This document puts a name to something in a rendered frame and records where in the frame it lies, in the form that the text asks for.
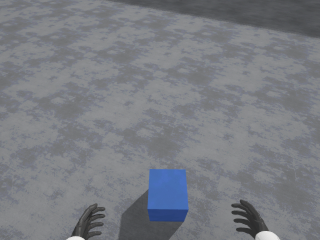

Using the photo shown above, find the left robot hand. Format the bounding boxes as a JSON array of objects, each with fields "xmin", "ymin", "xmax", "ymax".
[{"xmin": 71, "ymin": 203, "xmax": 106, "ymax": 240}]

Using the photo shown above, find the right robot hand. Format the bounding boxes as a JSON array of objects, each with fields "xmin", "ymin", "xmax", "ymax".
[{"xmin": 231, "ymin": 199, "xmax": 269, "ymax": 240}]

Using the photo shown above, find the carton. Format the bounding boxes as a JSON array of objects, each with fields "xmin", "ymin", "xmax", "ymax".
[{"xmin": 147, "ymin": 169, "xmax": 189, "ymax": 222}]

